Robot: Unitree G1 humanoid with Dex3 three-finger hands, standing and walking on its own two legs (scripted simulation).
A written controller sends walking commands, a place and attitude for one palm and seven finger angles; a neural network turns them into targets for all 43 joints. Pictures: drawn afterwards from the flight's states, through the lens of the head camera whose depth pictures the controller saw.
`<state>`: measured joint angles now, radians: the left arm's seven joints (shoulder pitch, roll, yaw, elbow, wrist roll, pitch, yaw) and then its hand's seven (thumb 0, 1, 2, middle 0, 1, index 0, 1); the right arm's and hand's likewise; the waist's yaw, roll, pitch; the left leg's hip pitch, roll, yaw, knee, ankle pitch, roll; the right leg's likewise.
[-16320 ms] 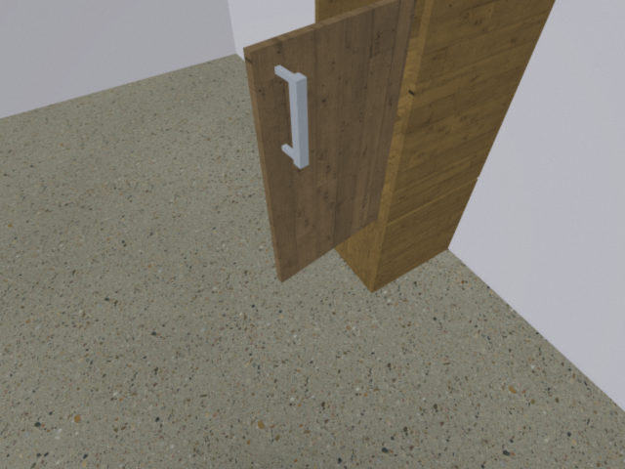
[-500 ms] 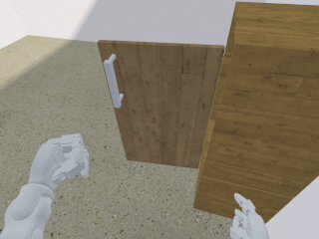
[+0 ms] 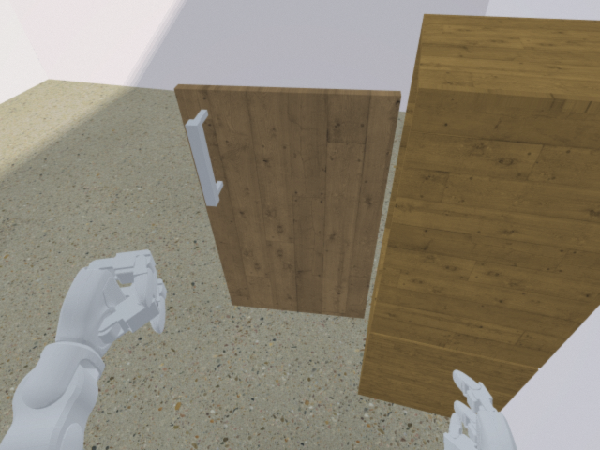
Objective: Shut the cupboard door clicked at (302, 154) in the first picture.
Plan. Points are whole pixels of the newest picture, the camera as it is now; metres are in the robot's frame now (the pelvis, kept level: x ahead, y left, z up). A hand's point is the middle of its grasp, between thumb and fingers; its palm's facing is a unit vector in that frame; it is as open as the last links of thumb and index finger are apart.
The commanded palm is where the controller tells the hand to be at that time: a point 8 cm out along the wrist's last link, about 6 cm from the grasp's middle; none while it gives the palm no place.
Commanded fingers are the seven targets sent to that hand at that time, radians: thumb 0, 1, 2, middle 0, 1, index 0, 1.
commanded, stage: bring the fist close to the handle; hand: left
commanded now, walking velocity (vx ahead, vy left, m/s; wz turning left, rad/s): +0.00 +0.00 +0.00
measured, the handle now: (207, 159) +0.52 +0.22 +0.14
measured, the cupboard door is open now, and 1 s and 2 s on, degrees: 97 97 95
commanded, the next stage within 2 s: push the door shut along its arc in 1.44 s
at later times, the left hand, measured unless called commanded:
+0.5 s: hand (180, 250) +0.31 +0.19 +0.14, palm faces +0.00 -1.00 -0.04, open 3.1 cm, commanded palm +0.29 +0.24 +0.14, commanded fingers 0.00 0.90 0.90 -1.30 -1.50 -1.30 -1.50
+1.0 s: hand (208, 199) +0.41 +0.18 +0.15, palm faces +0.00 -1.00 -0.02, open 3.1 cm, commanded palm +0.39 +0.23 +0.14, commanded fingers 0.00 0.90 0.90 -1.30 -1.50 -1.30 -1.50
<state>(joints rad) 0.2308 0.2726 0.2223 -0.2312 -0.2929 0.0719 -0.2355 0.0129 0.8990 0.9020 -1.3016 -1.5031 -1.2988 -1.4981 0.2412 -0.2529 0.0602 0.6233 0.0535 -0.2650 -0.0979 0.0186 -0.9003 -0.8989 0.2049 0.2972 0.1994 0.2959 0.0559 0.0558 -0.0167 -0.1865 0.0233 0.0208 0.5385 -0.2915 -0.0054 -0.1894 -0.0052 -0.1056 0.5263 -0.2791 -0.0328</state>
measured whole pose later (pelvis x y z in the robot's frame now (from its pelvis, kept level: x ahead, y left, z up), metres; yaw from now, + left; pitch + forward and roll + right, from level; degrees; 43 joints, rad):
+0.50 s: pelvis +0.00 +0.01 +0.00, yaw -1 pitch -2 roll +0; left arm -0.10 0.27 0.20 0.07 -0.26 0.10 -0.20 0.01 0.90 0.90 -1.30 -1.50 -1.30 -1.50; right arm 0.23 -0.25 0.06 0.65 0.06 -0.24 -0.11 0.02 -0.90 -0.90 0.21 0.30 0.20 0.30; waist 0.03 0.05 -0.01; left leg -0.20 0.01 0.04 0.52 -0.28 0.01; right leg -0.21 -0.02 -0.09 0.52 -0.28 -0.02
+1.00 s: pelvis +0.01 +0.01 +0.00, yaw -1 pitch +2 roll +0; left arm -0.50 0.31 0.22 0.50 -0.21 0.04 -0.18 0.01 0.90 0.90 -1.30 -1.50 -1.30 -1.50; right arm 0.25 -0.26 0.04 0.68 0.05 -0.14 -0.10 0.02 -0.90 -0.90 0.21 0.30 0.20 0.30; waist -0.01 0.04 -0.01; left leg -0.26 0.01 0.04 0.52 -0.29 0.01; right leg -0.28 -0.02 -0.08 0.52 -0.27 -0.02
